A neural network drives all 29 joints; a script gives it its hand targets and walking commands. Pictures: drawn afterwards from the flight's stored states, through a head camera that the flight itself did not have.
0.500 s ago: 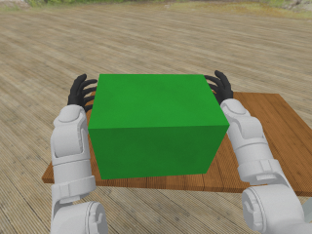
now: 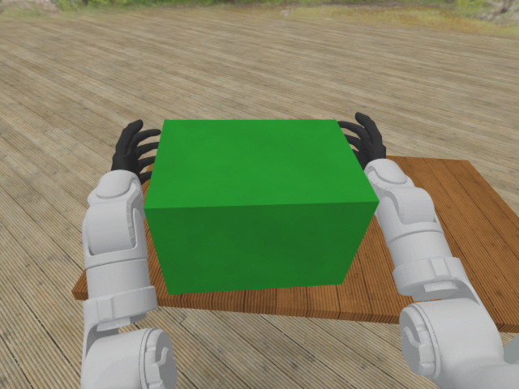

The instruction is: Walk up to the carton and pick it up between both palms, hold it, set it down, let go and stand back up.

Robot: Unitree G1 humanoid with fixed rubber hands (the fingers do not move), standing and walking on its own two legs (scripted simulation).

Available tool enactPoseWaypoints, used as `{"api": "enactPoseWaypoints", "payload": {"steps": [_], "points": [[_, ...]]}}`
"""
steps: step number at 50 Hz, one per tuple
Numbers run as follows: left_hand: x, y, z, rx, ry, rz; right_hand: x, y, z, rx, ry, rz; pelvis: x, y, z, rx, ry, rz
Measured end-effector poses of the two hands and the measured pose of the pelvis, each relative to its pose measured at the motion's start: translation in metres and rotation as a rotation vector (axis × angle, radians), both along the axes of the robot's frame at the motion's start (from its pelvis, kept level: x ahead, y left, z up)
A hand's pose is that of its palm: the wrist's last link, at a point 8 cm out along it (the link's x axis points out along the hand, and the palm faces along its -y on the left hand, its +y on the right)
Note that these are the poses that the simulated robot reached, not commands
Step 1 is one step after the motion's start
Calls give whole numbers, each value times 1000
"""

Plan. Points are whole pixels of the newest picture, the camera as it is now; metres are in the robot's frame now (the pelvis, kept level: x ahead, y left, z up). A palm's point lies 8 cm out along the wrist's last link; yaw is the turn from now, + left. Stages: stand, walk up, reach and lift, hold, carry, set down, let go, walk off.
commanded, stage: hold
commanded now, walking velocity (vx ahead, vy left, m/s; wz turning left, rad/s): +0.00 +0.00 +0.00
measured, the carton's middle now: (255, 203) +0.34 +0.01 +0.17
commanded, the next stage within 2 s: set down in 1.78 s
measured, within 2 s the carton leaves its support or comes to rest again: neither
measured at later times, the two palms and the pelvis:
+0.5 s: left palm (128, 174) +0.35 +0.18 +0.22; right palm (369, 164) +0.36 -0.17 +0.22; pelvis +0.00 +0.00 +0.00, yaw +0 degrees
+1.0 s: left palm (133, 176) +0.35 +0.18 +0.22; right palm (375, 170) +0.35 -0.18 +0.22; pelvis +0.00 +0.00 +0.00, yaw -1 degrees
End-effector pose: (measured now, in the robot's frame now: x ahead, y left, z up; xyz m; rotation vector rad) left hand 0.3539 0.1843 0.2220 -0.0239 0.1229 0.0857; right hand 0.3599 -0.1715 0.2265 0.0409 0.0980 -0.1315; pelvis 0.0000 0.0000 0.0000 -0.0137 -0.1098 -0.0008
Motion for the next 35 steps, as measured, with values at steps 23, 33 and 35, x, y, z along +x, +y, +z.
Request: {"api": "enactPoseWaypoints", "payload": {"steps": [23, 33, 35], "points": [[2, -2, 1, 13, -5, -4, 0, -2, -4, 1, -5, -3, 4, 4, 0, -2, -4, -11], [2, 0, -2, 4, -1, -2, 2, 0, -1, -2, 0, -2, 4, 2, 0, -2, -4, -2], [2, -1, -2, 8, -2, -5, 1, -1, -1, 1, -2, -4, 4, 2, 0, -3, -3, -2]]}}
